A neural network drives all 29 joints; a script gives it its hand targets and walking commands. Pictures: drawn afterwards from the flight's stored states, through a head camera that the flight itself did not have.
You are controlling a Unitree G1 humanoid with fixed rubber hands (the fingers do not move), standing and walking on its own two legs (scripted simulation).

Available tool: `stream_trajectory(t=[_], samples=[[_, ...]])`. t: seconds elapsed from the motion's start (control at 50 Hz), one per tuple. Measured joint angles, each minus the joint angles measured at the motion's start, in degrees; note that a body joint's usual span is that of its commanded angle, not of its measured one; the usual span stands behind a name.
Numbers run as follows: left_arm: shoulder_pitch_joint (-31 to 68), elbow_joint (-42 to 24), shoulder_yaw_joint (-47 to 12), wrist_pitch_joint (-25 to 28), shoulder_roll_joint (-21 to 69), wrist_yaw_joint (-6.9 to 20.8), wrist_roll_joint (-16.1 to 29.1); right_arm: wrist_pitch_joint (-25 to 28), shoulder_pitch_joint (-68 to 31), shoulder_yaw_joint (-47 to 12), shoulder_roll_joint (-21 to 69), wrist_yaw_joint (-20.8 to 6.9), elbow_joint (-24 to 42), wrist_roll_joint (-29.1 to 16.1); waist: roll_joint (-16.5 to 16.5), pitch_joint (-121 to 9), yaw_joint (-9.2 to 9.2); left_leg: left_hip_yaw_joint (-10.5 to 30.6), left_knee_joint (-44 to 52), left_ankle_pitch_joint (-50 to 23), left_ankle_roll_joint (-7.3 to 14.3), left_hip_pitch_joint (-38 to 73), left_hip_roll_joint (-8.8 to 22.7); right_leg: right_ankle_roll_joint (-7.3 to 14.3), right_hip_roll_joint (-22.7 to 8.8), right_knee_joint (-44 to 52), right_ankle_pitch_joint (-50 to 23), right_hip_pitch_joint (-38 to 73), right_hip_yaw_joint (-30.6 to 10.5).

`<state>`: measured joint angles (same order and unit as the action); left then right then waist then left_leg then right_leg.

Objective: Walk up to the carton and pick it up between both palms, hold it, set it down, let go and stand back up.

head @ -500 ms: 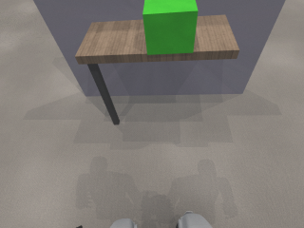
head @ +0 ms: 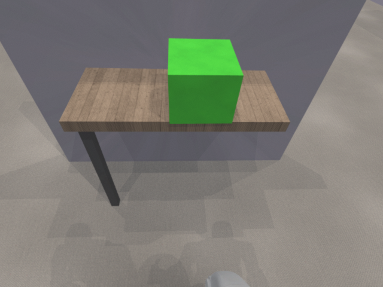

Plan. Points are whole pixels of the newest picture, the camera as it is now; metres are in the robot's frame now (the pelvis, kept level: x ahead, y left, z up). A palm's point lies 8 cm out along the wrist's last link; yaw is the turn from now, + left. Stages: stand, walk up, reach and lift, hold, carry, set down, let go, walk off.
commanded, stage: walk up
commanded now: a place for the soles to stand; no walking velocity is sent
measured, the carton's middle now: (200, 80) +0.75 -0.05 +0.02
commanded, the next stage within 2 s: none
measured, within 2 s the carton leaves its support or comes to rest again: neither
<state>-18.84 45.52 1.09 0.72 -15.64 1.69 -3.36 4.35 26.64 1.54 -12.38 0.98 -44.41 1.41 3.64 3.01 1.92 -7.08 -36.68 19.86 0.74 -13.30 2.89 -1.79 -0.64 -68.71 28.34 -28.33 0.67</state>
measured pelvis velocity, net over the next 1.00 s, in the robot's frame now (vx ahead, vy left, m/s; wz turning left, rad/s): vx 0.30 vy -0.12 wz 0.07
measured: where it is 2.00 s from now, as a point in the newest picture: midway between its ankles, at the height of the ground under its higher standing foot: (204, 272)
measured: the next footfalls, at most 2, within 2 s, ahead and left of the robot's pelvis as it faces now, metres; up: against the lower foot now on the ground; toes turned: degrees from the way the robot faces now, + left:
right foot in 0.24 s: +0.29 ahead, -0.18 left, +0.00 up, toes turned -7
left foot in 0.68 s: +0.36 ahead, +0.03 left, +0.00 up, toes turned +6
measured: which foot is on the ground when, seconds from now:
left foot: down 0.00-0.28, up 0.30-0.66, down 0.68-1.00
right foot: up 0.00-0.22, down 0.24-0.70, up 0.72-0.90, down 0.92-1.00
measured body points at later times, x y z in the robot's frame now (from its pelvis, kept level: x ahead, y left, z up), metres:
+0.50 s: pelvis +0.19 -0.10 +0.00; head +0.20 -0.11 +0.45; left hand +0.25 +0.16 -0.12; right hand +0.28 -0.35 -0.12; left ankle +0.21 +0.03 -0.66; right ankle +0.25 -0.18 -0.72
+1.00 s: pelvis +0.30 -0.12 +0.00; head +0.32 -0.13 +0.45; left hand +0.36 +0.13 -0.13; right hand +0.38 -0.35 -0.14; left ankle +0.32 +0.03 -0.72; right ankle +0.32 -0.23 -0.72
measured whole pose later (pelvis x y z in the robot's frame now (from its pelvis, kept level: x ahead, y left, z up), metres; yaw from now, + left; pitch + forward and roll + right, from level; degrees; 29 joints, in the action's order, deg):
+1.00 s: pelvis +0.30 -0.12 +0.00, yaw +4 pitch -2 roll +0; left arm -15.8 48.9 -1.0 1.0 -12.2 -0.4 -0.9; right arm 0.3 16.7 -0.6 -12.2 0.6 -47.5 0.7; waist -0.9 3.1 1.3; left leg -0.9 -36.1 17.0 -1.4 -17.6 3.0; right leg 0.5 -1.2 -36.7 18.3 -16.1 3.3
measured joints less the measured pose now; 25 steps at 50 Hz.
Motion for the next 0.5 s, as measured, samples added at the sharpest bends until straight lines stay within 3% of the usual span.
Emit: stream_trajectory(t=[0.1,0.22,0.24,0.28,0.32,0.38,0.5], samples=[[5.27,-2.37,0.34,0.07,-0.49,0.7,0.4,0.96,3.21,-0.08,0.11,0.04,-2.5,0.34,-0.01,2.0,1.57,-0.36,7.16,-0.57,-1.78,6.08,0.63,-1.01,-3.49,8.69,-10.56,-7.39,-1.03],[9.16,-3.34,-0.2,0.85,2.06,1.57,0.28,0.28,3.3,-0.38,-0.87,-0.68,-2.28,1.33,-1.2,1.65,1.83,-1.17,4.89,5.7,-4.71,10.04,2.89,1.5,-4.68,31.44,-23.37,-1.87,0.82],[9.3,-3.04,-0.13,1.21,2.62,1.47,0.09,-0.04,3.01,-0.46,-1.28,-0.79,-2.12,1.46,-1.78,1.28,1.71,-1.07,2.23,7.91,-4.54,9.82,3.86,2.09,-3.92,32.72,-23.49,-0.55,1.36],[9.7,-2.4,0.0,1.59,4.24,0.86,-0.27,-1.06,0.97,-0.61,-2.16,-0.99,-2.05,1.53,-4.79,2.21,1.52,1.46,-8.16,9.87,-1.71,6.98,7.12,3.58,-1.22,28.02,-19.23,-0.61,3.42],[8.91,-2.6,-0.1,1.15,4.93,-0.12,0.95,-2.48,-0.32,-1.0,-2.14,-1.18,-0.99,0.69,-5.14,2.31,0.9,6.03,-21.54,11.09,-0.25,1.62,4.79,4.64,-0.81,24.68,-15.14,-0.21,4.27],[6.58,-2.35,-0.36,0.38,5.48,-1.66,2.79,-3.37,-2.7,-0.93,-2.5,-1.43,0.3,0.36,-6.04,2.33,-0.93,7.9,-33.67,9.18,0.51,-5.98,1.46,5.26,-0.08,27.04,-14.12,3.68,5.41],[0.74,-0.16,0.54,1.82,3.43,-2.06,1.71,-2.44,-6.49,-0.21,-2.18,-1.6,3.04,1.22,-5.75,1.59,-3.88,5.4,-27.44,7.28,0.14,-15.18,-0.36,6.27,0.44,35.05,-14.52,11.54,7.91]])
